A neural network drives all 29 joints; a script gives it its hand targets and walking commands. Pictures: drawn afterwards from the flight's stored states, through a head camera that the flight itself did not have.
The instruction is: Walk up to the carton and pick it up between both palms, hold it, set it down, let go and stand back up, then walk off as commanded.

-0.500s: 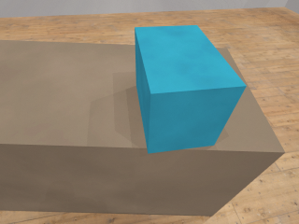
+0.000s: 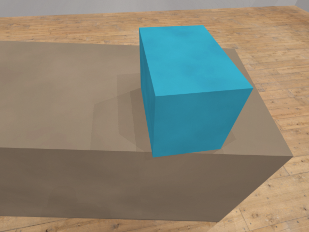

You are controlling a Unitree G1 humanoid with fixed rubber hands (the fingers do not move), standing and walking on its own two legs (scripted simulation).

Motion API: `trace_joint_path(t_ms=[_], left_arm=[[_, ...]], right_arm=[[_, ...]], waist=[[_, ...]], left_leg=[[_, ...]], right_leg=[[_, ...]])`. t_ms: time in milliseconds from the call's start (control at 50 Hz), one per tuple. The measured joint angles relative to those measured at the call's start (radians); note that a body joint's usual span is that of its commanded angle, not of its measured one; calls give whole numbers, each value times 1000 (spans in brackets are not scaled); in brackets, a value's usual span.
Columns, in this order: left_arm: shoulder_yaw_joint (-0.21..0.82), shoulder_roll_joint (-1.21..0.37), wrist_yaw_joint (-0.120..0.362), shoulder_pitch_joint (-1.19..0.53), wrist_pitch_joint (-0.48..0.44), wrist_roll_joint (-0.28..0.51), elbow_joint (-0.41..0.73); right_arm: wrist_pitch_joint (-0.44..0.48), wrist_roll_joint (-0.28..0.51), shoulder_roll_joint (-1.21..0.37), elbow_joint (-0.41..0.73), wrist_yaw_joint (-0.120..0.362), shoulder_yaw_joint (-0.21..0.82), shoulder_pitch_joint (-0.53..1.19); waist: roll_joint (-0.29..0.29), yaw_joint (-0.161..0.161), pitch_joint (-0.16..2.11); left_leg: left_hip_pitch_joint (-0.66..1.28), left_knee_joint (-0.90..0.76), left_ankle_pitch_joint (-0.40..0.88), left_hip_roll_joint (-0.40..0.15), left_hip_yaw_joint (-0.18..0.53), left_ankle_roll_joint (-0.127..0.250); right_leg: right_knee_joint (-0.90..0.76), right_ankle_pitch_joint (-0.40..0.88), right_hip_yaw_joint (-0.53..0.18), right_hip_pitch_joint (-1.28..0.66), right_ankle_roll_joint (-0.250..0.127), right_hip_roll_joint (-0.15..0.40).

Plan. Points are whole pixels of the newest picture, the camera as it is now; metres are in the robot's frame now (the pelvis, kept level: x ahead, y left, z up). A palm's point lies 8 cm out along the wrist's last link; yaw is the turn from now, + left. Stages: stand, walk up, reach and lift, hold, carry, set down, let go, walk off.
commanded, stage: stand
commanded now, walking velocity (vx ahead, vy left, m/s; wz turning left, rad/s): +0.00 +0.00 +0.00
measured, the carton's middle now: (179, 87) +0.48 -0.05 +0.12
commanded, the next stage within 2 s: none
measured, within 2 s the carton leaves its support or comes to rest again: neither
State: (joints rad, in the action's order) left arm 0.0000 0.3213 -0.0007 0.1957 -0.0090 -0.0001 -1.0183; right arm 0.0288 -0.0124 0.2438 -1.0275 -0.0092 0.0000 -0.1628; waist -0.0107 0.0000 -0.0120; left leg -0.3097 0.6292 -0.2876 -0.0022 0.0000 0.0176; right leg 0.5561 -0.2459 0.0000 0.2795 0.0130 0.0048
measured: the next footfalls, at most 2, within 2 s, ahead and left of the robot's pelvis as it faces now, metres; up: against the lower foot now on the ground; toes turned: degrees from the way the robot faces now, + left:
none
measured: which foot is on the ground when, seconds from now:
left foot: down 0.00-1.00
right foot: down 0.00-1.00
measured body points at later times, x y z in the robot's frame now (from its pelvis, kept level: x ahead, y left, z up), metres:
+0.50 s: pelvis +0.00 +0.00 +0.00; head +0.00 +0.01 +0.45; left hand +0.07 +0.28 -0.14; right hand +0.09 -0.26 -0.13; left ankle +0.03 +0.10 -0.73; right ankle +0.04 -0.14 -0.73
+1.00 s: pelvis +0.01 -0.01 +0.00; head +0.01 +0.00 +0.45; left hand +0.07 +0.28 -0.13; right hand +0.09 -0.27 -0.13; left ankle +0.03 +0.10 -0.73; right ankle +0.04 -0.14 -0.73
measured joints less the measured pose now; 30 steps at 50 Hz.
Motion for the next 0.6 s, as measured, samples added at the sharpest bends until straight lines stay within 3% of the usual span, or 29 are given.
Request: trace_joint_path(t_ms=[600], left_arm=[[0,1,0,0,-1,0,-7]], right_arm=[[1,0,0,-8,1,0,3]], waist=[[9,0,0]], left_leg=[[4,-21,7,0,0,0]], right_leg=[[-10,2,0,1,1,0]])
